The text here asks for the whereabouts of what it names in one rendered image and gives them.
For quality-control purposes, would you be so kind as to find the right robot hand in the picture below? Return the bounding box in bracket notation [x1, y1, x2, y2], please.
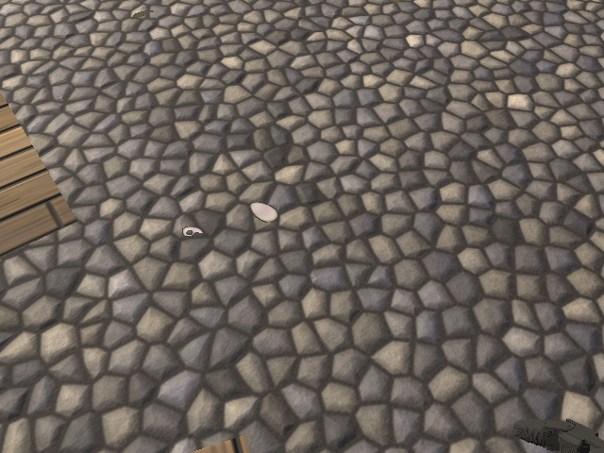
[514, 419, 604, 453]

